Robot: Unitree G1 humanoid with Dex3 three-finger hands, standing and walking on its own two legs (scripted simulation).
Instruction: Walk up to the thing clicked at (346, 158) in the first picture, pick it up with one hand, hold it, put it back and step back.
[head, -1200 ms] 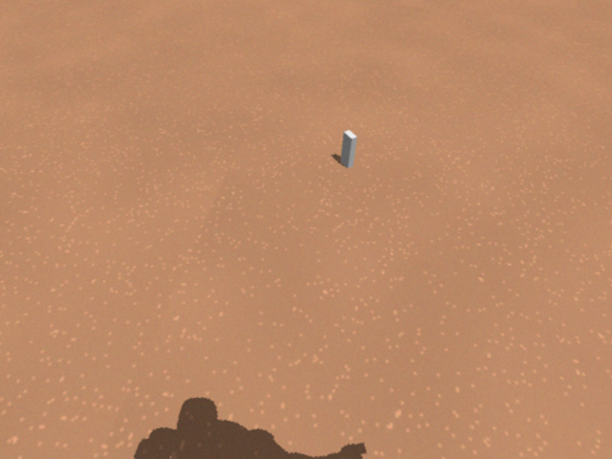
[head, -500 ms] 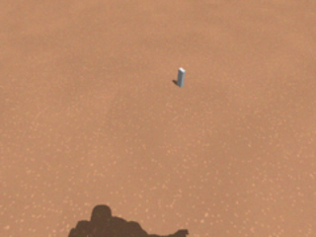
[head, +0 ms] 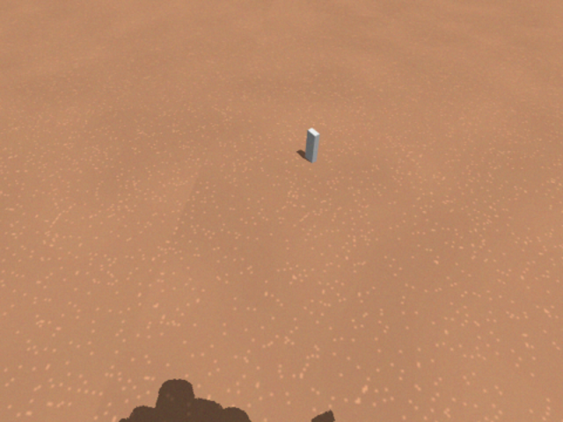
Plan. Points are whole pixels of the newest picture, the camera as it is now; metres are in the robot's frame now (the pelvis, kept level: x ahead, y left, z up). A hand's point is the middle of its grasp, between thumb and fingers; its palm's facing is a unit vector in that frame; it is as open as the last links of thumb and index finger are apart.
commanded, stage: walk up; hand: left
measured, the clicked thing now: (312, 145) +1.54 -0.14 -0.69
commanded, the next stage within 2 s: none
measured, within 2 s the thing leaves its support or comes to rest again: neither
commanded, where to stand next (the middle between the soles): +1.17 -0.27 m, yaw -13 degrees
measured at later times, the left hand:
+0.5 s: hand (188, 377) +0.22 +0.17 -0.14, palm faces -0.10 -0.93 -0.37, open 7.4 cm
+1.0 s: hand (235, 207) +0.60 +0.13 -0.14, palm faces -0.31 -0.87 -0.37, open 7.4 cm
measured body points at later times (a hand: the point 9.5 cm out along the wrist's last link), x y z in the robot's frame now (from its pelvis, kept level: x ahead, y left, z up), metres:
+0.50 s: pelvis +0.16 -0.10 -0.01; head +0.16 -0.12 +0.44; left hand +0.23 +0.21 -0.12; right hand +0.22 -0.43 -0.12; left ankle +0.22 +0.02 -0.69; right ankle +0.15 -0.22 -0.74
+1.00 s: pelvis +0.41 -0.11 -0.01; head +0.44 -0.12 +0.44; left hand +0.61 +0.17 -0.11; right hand +0.34 -0.44 -0.12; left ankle +0.38 +0.02 -0.74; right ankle +0.51 -0.29 -0.71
